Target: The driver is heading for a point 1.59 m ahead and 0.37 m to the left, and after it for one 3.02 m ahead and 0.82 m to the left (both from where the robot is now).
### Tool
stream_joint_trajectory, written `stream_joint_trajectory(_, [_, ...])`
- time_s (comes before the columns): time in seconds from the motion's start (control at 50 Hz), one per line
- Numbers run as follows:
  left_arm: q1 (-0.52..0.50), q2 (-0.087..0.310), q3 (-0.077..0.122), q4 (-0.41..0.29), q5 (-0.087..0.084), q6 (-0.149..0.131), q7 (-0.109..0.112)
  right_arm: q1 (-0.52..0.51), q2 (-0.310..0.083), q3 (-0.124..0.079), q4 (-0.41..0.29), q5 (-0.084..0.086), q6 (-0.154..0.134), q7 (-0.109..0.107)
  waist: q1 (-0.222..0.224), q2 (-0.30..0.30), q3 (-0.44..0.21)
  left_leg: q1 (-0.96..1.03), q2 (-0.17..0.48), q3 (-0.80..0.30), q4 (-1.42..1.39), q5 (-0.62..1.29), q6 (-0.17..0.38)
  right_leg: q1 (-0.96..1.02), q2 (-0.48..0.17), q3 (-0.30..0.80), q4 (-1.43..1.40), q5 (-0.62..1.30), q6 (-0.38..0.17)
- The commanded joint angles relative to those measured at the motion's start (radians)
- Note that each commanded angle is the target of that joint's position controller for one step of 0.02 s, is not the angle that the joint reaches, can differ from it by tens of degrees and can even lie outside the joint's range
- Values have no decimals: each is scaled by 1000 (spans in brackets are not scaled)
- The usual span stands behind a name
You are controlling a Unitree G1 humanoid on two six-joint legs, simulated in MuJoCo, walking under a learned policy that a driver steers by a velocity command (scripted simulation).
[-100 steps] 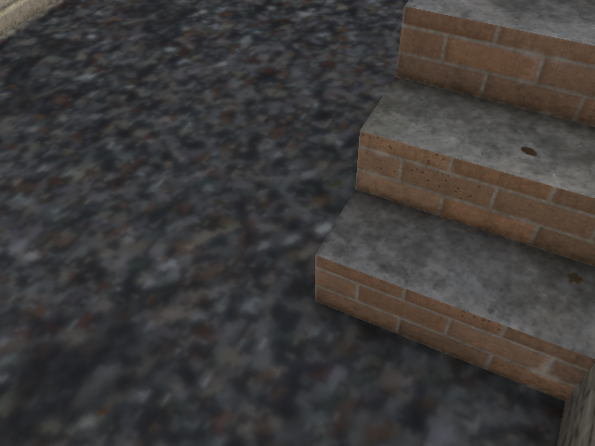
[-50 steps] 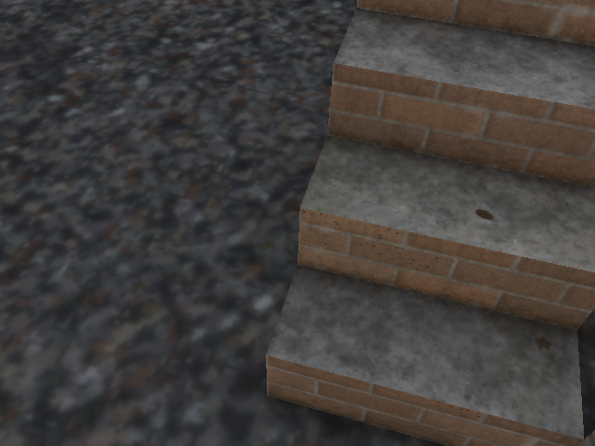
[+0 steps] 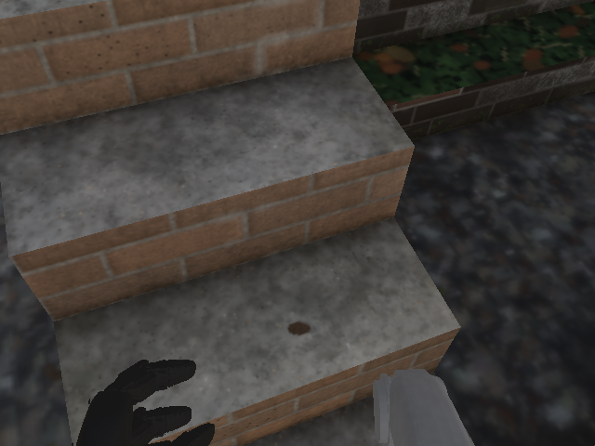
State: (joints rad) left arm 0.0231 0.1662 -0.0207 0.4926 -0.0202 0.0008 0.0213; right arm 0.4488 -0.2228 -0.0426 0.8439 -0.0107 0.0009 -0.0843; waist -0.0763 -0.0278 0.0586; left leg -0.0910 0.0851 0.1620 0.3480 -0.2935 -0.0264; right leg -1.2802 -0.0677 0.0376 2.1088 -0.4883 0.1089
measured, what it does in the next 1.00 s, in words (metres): climbs: right foot 0.20 m higher, then left foot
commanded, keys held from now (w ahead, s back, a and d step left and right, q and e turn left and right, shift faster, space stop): e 0.26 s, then q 0.72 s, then w+q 0.02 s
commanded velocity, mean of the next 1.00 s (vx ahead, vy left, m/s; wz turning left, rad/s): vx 0.06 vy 0.00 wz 0.02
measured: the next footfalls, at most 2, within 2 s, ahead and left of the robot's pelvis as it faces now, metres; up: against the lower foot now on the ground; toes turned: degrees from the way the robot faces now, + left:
right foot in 0.14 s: +0.28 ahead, -0.19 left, +0.20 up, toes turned -9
left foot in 0.78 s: +0.24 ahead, +0.10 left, +0.20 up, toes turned +2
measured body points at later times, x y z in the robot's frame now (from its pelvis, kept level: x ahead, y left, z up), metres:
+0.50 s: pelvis +0.18 -0.07 +0.17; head +0.17 -0.10 +0.62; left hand +0.29 +0.14 +0.05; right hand +0.24 -0.29 +0.02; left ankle +0.21 +0.10 -0.30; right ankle +0.24 -0.18 -0.55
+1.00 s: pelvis +0.21 +0.00 +0.18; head +0.22 +0.05 +0.63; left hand +0.38 +0.27 +0.08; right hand +0.34 -0.24 +0.09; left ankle +0.20 +0.10 -0.55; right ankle +0.20 -0.13 -0.41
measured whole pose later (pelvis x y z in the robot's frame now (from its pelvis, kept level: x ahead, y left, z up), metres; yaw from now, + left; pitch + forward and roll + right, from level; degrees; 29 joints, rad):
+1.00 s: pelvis +0.21 +0.00 +0.18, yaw +9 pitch +1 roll -1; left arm 0.08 0.24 0.03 0.64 -0.01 0.03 0.07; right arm 0.33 -0.18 -0.04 0.63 -0.02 0.07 -0.09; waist -0.03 -0.08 0.01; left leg -0.31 -0.07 -0.09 0.59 -0.30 0.06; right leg -0.64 0.04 0.03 1.44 -0.37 0.12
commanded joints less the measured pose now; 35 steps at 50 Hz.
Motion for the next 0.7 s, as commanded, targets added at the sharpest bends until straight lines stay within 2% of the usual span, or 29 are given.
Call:
stream_joint_trajectory(0.02, [-261,-74,-60,-203,4,-32,-34,44,-139,-27,-8,13,21,-27,8,122,26,181,221,-148,-153,252,163,-283,-72,-47,-194,13,-14])
stream_joint_trajectory(0.06, [-310,-51,-57,-241,15,-43,-60,44,-175,-34,-8,8,37,-31,14,112,-65,75,212,-109,-202,333,160,-11,-94,-91,-400,207,-49])
stream_joint_trajectory(0.08, [-323,-58,-69,-240,1,-38,-69,-5,-186,-36,-1,22,43,-29,49,189,-88,-93,158,-30,-301,448,184,323,-59,-196,-724,152,-85])
stream_joint_trajectory(0.1, [-332,-61,-57,-256,-19,-34,-64,63,-248,-50,26,39,40,-24,62,306,-154,-62,208,-42,-276,803,195,527,-3,-185,-822,-46,-134])
stream_joint_trajectory(0.12, [-191,21,-16,-165,-23,-15,-57,57,-284,-49,43,30,34,-8,114,262,-262,63,194,26,-120,1314,198,663,91,-300,-838,-81,-184])
stream_joint_trajectory(0.14, [73,122,33,-82,-3,-19,-56,-10,-297,-39,10,30,6,10,239,305,-432,113,172,37,120,1798,173,894,161,-206,-893,90,-253])
stream_joint_trajectory(0.16, [304,243,80,-10,5,-29,-49,-80,-294,-41,-48,41,-41,34,343,240,-549,-136,114,-45,448,1671,93,1211,94,144,-1069,197,-339])
stream_joint_trajectory(0.18, [403,453,134,51,45,-14,-13,-113,-196,-14,-102,29,-90,86,305,-354,-698,-471,-175,-114,955,159,2,1480,-236,907,-1551,496,-532])
stream_joint_trajectory(0.2, [292,400,126,57,93,-4,13,-5,-184,-40,52,1,-100,141,230,-216,-774,-511,-185,-366,1469,-59,-2,1390,-267,1080,-1686,307,-487])
stream_joint_trajectory(0.22, [243,309,100,83,67,-1,1,-116,-125,-36,5,13,-82,155,216,-164,-601,-630,-160,-329,1591,-48,17,1224,-223,941,-1704,72,-387])
stream_joint_trajectory(0.24, [207,231,89,144,39,11,-14,-206,-35,-11,-43,19,-65,129,179,-109,-387,-718,-157,-243,1664,-63,16,1080,-159,768,-1680,-5,-336])
stream_joint_trajectory(0.26, [155,174,78,175,30,12,-24,-223,3,12,-82,13,-58,103,117,-41,-224,-781,-133,-244,1684,-74,32,927,-126,666,-1659,-9,-302])
stream_joint_trajectory(0.28, [79,106,61,199,42,7,-33,-180,-3,20,-94,22,-43,97,35,-9,-150,-722,-118,-250,1668,-62,49,770,-69,536,-1629,-28,-285])
stream_joint_trajectory(0.3, [11,66,49,211,37,3,-36,-96,-4,25,-80,32,-28,93,-24,-44,-107,-685,-107,-248,1650,-52,56,694,-52,414,-1617,-1,-269])
stream_joint_trajectory(0.32, [-25,29,34,217,40,-4,-38,-64,6,35,-76,29,-23,83,-43,-51,-96,-672,-106,-268,1585,13,61,656,-58,328,-1606,119,-268])
stream_joint_trajectory(0.34, [-2,7,21,230,38,-21,-46,-60,-10,39,-65,31,-18,63,-29,-48,-96,-652,-110,-287,1491,35,60,667,-44,210,-1585,206,-281])
stream_joint_trajectory(0.36, [20,-26,5,257,38,-48,-52,-86,6,42,-63,37,-18,52,-15,-37,-76,-656,-133,-320,1489,92,70,646,-49,165,-1590,202,-289])
stream_joint_trajectory(0.38, [68,-37,4,292,35,-54,-36,-90,54,55,-51,32,-16,41,8,-22,-90,-677,-148,-354,1467,154,64,681,-57,133,-1613,254,-269])
stream_joint_trajectory(0.4, [68,-15,-2,300,42,-51,-22,-73,49,54,-45,26,-6,32,-1,-36,-96,-656,-149,-342,1375,215,44,691,-61,97,-1649,273,-276])
stream_joint_trajectory(0.42, [70,-46,-23,306,73,-46,-19,-31,69,51,-11,24,8,32,3,-48,-133,-639,-173,-327,1505,226,7,708,-99,106,-1656,334,-290])
stream_joint_trajectory(0.44, [66,-22,-26,303,82,-45,-18,22,23,31,23,38,26,23,12,-77,-136,-630,-194,-291,1613,213,-13,716,-125,102,-1694,346,-303])
stream_joint_trajectory(0.46, [63,17,-19,300,71,-39,-8,23,-6,17,12,42,38,15,18,-105,-114,-659,-196,-287,1645,181,-33,735,-134,100,-1715,290,-302])
stream_joint_trajectory(0.48, [67,68,-8,289,68,-24,3,-41,5,19,-18,47,44,1,53,-141,-95,-784,-223,-269,1784,119,-45,817,-156,137,-1724,276,-311])
stream_joint_trajectory(0.5, [71,159,28,274,76,-12,6,-108,6,10,-67,23,39,-7,52,-161,-65,-892,-202,-293,1804,93,-56,876,-201,160,-1728,288,-329])
stream_joint_trajectory(0.56, [123,132,38,220,50,-6,48,-173,2,11,-102,25,55,-4,95,-65,-74,-902,-154,-295,1672,83,-94,981,-230,165,-1718,301,-352])
stream_joint_trajectory(0.6, [83,123,37,183,40,-4,69,-132,-11,10,-111,24,73,1,69,-104,-93,-828,-108,-298,1510,62,-124,997,-245,136,-1722,333,-368])
stream_joint_trajectory(0.62, [62,108,32,152,35,-2,79,-142,-24,9,-122,31,77,-6,82,-62,-93,-742,-121,-236,1417,63,-125,973,-233,107,-1734,395,-371])
stream_joint_trajectory(0.66, [-35,134,45,121,16,10,80,-104,15,26,-131,18,77,3,24,-105,-136,-492,-51,-169,902,47,-105,932,-189,-33,-1737,435,-323])
stream_joint_trajectory(0.7, [-13,176,68,125,6,21,65,-118,17,26,-143,19,79,19,51,-179,-157,-352,-19,-141,629,-28,-49,988,-271,15,-1774,501,-351])
Velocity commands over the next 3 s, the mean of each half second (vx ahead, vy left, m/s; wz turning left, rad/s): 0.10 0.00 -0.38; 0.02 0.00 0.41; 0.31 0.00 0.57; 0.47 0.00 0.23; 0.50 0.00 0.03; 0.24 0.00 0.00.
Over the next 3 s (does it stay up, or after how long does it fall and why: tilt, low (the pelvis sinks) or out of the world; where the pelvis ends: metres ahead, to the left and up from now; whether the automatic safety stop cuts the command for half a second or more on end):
stays up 0.88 0.08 0.70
